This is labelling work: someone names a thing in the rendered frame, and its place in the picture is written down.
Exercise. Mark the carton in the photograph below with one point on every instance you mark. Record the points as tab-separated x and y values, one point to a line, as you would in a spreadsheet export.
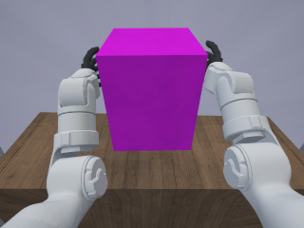
151	80

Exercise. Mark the robot right hand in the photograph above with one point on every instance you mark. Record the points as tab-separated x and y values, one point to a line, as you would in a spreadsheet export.
215	57

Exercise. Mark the robot left forearm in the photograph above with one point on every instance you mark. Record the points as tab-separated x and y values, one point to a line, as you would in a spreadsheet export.
76	116

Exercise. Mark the robot left hand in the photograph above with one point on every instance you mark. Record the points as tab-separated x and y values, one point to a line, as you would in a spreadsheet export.
89	62

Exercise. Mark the robot right forearm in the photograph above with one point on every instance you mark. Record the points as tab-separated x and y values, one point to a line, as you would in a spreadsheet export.
238	104

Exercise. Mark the robot left upper arm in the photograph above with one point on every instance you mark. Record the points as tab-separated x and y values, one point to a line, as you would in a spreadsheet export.
73	184

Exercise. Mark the pedestal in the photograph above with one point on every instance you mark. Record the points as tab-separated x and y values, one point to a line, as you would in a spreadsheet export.
145	188

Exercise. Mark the robot right upper arm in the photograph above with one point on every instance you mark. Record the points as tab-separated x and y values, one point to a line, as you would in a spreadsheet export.
261	172

